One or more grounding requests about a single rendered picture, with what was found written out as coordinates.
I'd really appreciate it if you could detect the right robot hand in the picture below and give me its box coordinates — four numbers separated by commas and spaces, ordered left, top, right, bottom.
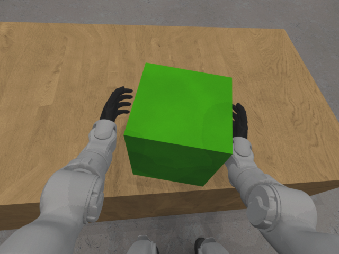
232, 103, 248, 139

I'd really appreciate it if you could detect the right robot shin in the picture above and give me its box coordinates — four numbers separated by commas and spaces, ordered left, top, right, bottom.
201, 238, 216, 246

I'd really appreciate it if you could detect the pedestal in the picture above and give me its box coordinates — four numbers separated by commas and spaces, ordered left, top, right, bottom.
0, 22, 339, 231

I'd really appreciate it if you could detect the robot left forearm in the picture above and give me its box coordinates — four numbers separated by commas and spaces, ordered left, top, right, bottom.
40, 119, 117, 213

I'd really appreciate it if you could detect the robot left upper arm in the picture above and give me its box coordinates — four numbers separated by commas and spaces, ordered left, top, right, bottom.
0, 169, 104, 254

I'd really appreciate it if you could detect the robot right forearm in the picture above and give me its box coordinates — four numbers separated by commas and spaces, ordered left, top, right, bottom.
224, 137, 286, 208

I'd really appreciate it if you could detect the robot right upper arm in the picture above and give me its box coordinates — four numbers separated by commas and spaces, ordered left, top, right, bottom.
246, 183, 339, 254

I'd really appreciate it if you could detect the left robot thigh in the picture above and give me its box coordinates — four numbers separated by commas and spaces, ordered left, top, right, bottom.
127, 240, 157, 254

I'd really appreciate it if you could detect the left robot hand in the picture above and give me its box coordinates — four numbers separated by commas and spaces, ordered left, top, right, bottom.
100, 86, 133, 122

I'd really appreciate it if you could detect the carton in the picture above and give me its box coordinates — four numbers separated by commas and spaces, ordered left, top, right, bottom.
123, 63, 233, 187

